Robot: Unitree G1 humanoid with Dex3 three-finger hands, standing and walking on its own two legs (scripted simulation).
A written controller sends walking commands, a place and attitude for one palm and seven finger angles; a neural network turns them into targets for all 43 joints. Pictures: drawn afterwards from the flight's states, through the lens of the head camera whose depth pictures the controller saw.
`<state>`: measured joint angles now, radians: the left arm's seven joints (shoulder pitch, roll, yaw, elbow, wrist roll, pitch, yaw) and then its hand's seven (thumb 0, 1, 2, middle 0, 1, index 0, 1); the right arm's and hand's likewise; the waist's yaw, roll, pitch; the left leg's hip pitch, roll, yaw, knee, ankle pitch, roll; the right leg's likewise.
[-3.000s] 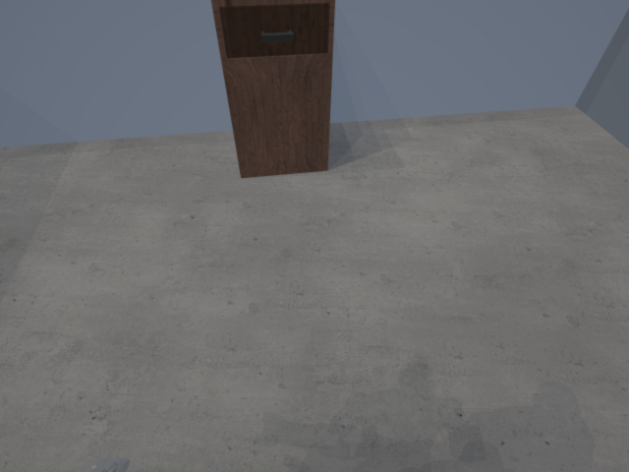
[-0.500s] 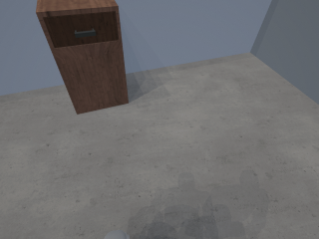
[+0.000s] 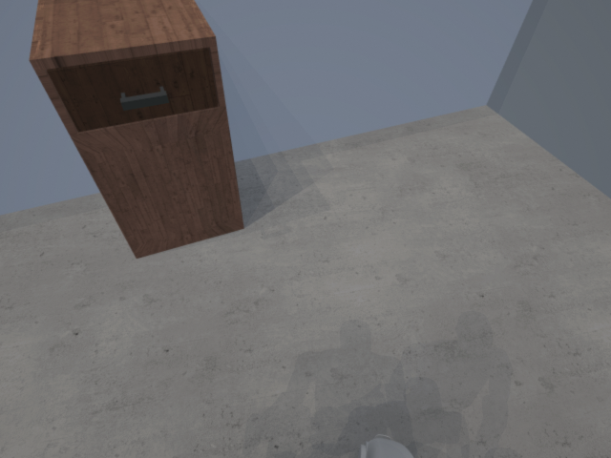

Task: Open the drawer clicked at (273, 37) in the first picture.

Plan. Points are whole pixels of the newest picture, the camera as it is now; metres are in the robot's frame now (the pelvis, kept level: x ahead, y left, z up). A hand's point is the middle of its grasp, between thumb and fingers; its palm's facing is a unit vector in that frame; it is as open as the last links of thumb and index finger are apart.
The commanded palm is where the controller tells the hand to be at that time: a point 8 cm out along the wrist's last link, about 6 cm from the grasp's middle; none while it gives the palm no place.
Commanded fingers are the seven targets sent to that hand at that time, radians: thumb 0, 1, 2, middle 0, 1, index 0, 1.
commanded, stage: walk to a spot facing it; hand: left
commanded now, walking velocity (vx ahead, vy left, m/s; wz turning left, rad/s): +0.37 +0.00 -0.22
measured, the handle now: (144, 96) +0.99 +0.51 -0.08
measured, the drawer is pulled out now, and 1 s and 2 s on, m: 0.00 0.00 0.00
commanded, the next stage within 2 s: turn to face it in 0.48 s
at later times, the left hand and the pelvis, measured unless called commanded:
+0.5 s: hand (243, 398) +0.24 +0.12 -0.17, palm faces +0.04 -0.98 -0.19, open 7.3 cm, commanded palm none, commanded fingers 0.00 0.90 0.90 -0.20 -0.30 -0.20 -0.30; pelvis +0.23 -0.06 +0.00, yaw +0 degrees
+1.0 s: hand (221, 300) +0.42 +0.19 -0.17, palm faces +0.24 -0.94 -0.24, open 7.4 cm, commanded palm none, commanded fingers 0.00 0.90 0.90 -0.20 -0.30 -0.20 -0.30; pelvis +0.37 -0.03 -0.01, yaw +12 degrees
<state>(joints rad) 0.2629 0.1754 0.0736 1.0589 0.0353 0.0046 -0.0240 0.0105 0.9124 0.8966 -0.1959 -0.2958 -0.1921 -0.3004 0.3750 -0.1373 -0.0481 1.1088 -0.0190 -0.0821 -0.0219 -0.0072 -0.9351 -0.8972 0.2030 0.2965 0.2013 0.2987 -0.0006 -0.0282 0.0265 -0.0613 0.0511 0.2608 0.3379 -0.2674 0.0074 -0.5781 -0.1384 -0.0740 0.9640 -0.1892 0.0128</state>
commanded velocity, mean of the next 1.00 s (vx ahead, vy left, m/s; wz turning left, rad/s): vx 0.18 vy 0.00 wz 0.29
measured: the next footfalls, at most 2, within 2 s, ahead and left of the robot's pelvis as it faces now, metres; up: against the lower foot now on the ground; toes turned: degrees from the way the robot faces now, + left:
right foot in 0.16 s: +0.22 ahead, -0.15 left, +0.00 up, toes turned -12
left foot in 0.66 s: +0.44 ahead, +0.08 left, +0.00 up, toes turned +13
